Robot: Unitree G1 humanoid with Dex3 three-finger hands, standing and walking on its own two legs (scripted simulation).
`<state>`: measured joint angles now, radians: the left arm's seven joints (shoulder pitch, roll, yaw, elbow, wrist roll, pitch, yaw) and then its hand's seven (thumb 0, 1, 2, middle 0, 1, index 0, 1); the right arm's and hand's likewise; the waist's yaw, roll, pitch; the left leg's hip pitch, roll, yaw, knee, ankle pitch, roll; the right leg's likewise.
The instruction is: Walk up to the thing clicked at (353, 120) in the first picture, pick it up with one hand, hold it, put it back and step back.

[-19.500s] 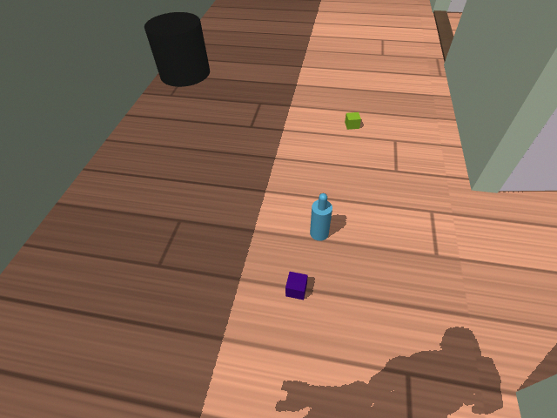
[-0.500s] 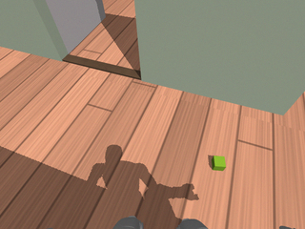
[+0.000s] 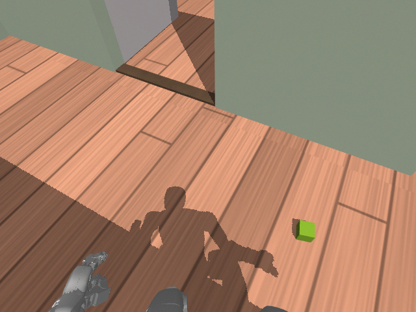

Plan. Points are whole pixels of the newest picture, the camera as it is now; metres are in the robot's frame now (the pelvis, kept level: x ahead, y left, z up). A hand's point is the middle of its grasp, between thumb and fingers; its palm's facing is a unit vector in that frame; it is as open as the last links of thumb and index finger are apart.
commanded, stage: walk up
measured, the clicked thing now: (305, 231) +0.53 -0.41 -0.73
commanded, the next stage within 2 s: none
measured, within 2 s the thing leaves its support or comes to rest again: neither
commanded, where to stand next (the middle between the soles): +0.08 +0.03 m, yaw +66 degrees
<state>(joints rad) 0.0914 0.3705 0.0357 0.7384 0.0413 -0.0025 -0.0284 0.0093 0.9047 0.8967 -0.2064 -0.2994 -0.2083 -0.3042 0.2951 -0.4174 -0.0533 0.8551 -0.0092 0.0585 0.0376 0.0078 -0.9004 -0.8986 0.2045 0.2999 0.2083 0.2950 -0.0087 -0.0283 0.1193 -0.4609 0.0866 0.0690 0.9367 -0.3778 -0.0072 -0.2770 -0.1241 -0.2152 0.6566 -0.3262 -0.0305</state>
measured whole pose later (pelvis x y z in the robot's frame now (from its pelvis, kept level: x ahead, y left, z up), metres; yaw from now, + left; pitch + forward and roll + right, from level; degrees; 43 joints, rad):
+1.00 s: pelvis +0.04 -0.03 -0.01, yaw +45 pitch -2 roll +1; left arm 0.24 0.44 0.06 0.83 0.01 0.01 -0.03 0.01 0.91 0.90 -0.20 -0.30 -0.20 -0.30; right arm 0.29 -0.42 -0.04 0.78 -0.01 -0.02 -0.01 0.00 -0.90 -0.90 0.21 0.30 0.21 0.30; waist 0.02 -0.06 0.09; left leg -0.35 -0.04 -0.09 0.72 -0.35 -0.01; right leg -0.50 -0.10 -0.02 0.97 -0.46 -0.01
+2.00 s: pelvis +0.07 -0.03 +0.00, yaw +67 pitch -1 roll -1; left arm 0.09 0.39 0.02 1.01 0.00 -0.01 -0.01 0.01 0.91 0.90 -0.20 -0.30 -0.21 -0.30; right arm 0.10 -0.38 -0.01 1.00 -0.01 0.00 0.00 0.00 -0.90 -0.90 0.21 0.30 0.21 0.30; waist 0.03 0.01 0.08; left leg -0.35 -0.04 -0.11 0.69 -0.32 0.01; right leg -0.30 -0.09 -0.13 0.65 -0.32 0.02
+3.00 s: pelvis +0.09 -0.02 +0.00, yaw +71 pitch -1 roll -1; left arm 0.06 0.38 0.06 1.04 0.01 0.02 -0.01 0.01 0.91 0.90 -0.20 -0.30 -0.21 -0.30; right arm 0.11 -0.39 -0.01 1.04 -0.01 0.01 0.00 0.00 -0.90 -0.90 0.20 0.30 0.21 0.30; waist 0.02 0.01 0.09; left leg -0.30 -0.05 -0.18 0.61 -0.28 -0.01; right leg -0.22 -0.10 -0.20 0.57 -0.31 0.01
